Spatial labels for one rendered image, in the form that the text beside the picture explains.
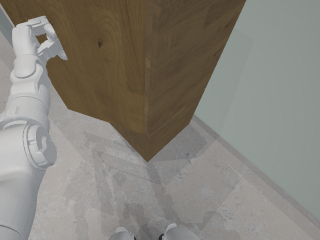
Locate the cupboard door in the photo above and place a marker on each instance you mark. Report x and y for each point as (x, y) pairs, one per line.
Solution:
(105, 44)

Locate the robot left upper arm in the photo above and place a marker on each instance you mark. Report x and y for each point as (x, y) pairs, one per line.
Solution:
(26, 152)

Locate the handle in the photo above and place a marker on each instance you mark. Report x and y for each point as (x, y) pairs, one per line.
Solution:
(6, 27)

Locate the robot right shin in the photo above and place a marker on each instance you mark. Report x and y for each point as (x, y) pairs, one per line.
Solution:
(171, 226)

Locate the robot left shin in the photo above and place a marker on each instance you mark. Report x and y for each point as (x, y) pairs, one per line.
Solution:
(121, 229)

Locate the robot shin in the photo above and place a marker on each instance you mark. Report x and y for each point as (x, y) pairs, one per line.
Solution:
(121, 229)
(171, 226)

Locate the robot left hand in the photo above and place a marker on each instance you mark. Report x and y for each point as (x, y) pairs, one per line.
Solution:
(24, 40)

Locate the robot left forearm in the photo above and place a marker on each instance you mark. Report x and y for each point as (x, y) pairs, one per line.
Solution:
(29, 99)

